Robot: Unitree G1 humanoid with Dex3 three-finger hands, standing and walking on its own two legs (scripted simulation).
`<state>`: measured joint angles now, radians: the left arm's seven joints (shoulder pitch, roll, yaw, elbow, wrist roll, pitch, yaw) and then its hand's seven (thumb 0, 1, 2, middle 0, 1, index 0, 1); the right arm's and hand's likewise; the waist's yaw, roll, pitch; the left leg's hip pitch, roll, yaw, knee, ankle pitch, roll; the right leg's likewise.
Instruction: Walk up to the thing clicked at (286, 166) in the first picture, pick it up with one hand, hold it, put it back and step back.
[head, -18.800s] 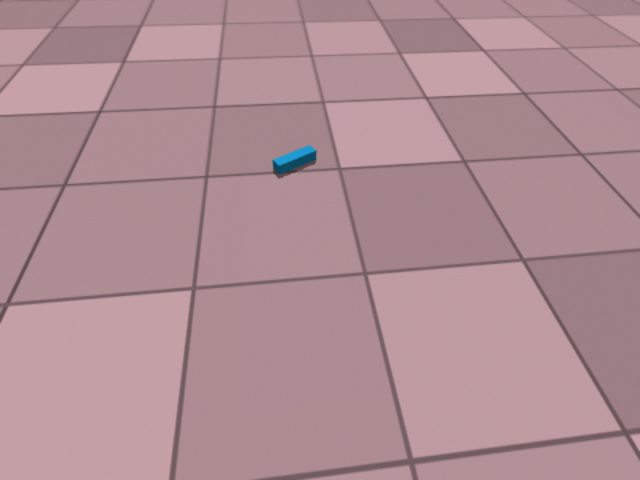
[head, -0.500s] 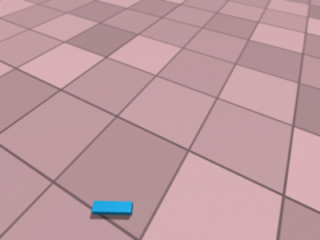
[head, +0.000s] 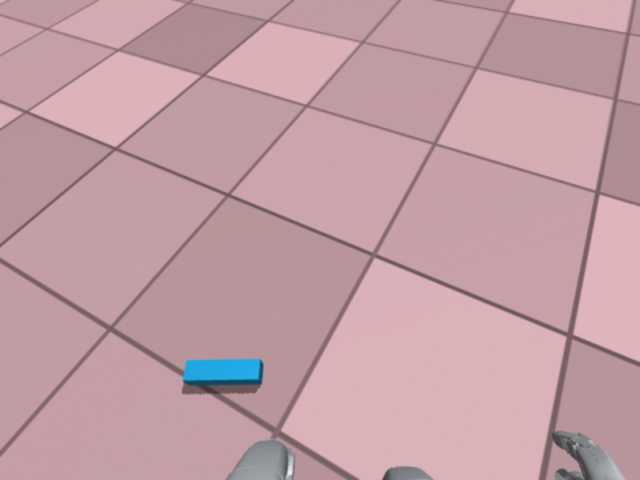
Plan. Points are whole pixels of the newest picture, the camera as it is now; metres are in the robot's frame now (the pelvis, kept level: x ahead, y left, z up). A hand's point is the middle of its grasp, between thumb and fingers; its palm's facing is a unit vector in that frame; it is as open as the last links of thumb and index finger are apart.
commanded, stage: walk up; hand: left
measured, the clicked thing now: (224, 372) +0.45 +0.34 -0.72
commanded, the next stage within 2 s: none
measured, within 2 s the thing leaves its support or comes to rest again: neither
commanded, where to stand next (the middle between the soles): +0.08 +0.08 m, yaw +3 degrees
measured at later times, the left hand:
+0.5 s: hand out of the picture +0.01 +0.42 -0.15, palm faces +0.05 -0.87 -0.50, open 7.4 cm
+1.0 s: hand out of the picture +0.05 +0.29 -0.15, palm faces -0.03 -0.91 -0.41, open 7.4 cm
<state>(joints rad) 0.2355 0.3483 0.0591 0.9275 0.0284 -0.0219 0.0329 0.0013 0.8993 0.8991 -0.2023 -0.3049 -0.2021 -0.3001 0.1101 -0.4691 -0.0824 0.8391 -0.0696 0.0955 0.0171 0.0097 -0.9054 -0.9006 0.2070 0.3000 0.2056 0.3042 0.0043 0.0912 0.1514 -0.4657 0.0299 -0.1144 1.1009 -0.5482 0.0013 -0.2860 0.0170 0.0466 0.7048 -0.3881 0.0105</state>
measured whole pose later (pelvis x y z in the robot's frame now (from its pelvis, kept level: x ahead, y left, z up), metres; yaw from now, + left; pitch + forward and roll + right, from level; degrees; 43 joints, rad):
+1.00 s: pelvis -0.03 +0.03 -0.02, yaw +2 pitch -4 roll -1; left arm 0.19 0.35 0.03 0.90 0.02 -0.02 0.01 0.00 0.90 0.90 -0.20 -0.31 -0.20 -0.30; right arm 0.23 -0.48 -0.08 0.85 -0.01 0.05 -0.02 0.01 -0.91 -0.90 0.20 0.30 0.20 0.30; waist -0.03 0.06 0.16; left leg -0.50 0.00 -0.16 1.16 -0.56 0.02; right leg -0.39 -0.03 0.04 0.83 -0.38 0.04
